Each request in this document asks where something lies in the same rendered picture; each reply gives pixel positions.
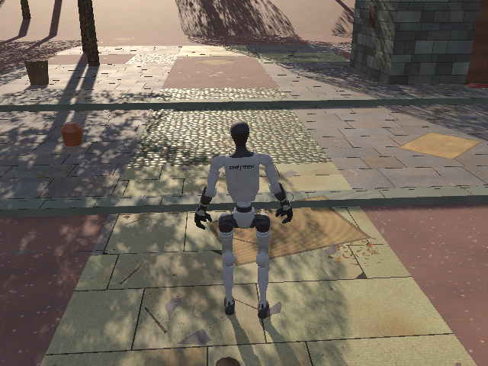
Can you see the right robot shin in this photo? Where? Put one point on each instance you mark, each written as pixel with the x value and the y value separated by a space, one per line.
pixel 263 281

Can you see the robot left upper arm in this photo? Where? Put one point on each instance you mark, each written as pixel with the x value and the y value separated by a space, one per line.
pixel 213 175

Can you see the robot right upper arm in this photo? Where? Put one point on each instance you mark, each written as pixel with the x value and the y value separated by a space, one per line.
pixel 270 171

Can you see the right robot hand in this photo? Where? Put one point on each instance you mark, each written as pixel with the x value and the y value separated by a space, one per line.
pixel 284 212

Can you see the left robot hand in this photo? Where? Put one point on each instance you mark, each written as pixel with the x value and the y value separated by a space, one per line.
pixel 199 218

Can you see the robot left thigh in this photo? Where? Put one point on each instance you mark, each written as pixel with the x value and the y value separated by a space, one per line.
pixel 226 227

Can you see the robot right forearm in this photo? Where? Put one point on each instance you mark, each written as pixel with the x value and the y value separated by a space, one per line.
pixel 282 199

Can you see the robot left forearm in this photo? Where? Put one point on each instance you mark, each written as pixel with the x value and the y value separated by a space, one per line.
pixel 203 204

